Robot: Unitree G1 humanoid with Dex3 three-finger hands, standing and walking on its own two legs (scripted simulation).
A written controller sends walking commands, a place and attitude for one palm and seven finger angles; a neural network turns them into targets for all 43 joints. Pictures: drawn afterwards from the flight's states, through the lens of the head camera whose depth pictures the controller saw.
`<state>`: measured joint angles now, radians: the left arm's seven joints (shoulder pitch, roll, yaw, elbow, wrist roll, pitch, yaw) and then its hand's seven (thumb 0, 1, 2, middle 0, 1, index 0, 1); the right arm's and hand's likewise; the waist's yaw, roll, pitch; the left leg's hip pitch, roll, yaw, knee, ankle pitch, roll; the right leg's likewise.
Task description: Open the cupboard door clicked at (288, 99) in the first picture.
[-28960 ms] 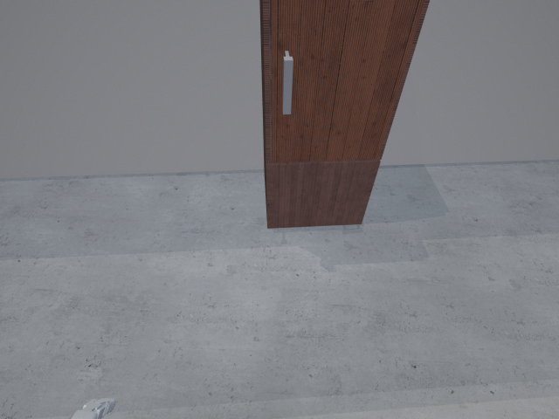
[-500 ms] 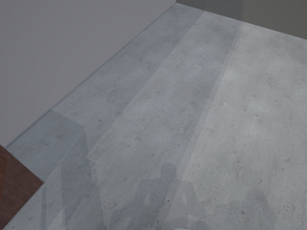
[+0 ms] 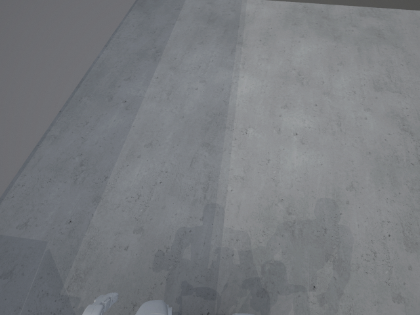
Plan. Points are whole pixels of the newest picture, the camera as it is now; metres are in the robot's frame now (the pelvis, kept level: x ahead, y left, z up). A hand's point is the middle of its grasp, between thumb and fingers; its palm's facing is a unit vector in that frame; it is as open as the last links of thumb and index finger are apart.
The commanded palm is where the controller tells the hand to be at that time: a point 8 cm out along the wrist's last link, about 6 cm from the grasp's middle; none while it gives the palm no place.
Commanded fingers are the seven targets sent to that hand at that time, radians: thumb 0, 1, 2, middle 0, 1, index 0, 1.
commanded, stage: walk to a spot facing it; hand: left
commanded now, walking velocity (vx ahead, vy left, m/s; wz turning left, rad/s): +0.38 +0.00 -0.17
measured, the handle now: out of the picture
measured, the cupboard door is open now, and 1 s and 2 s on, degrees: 45 45 45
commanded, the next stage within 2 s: turn to face it in 0.68 s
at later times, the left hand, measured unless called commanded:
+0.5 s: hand (138, 298) +0.17 +0.17 -0.18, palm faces +0.00 -0.99 -0.14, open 7.4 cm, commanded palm none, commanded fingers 0.00 0.90 0.90 -0.20 -0.30 -0.20 -0.30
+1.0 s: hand (190, 129) +0.66 +0.08 -0.16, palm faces -0.21 -0.95 -0.21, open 7.3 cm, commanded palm none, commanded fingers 0.00 0.90 0.90 -0.20 -0.30 -0.20 -0.30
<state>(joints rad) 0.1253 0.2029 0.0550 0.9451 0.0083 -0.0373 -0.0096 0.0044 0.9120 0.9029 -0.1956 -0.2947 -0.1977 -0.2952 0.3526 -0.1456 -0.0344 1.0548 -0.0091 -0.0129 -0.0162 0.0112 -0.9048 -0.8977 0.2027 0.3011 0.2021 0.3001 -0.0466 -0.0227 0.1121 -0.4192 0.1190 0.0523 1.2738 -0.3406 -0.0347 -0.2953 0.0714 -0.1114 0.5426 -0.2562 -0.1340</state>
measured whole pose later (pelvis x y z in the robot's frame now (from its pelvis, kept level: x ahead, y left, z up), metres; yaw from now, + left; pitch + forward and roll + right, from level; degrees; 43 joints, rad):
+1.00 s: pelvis +0.49 -0.07 +0.00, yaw -9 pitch +0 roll +1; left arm 0.06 0.18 0.03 0.97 0.01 -0.07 0.01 0.01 0.92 0.90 -0.19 -0.29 -0.20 -0.29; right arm 0.44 -0.11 -0.01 1.16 0.01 -0.01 -0.03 0.01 -0.91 -0.90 0.20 0.30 0.20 0.30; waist -0.06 -0.01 0.12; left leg -0.29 0.04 0.06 1.14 -0.53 -0.02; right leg -0.37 -0.05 -0.17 0.60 -0.23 -0.05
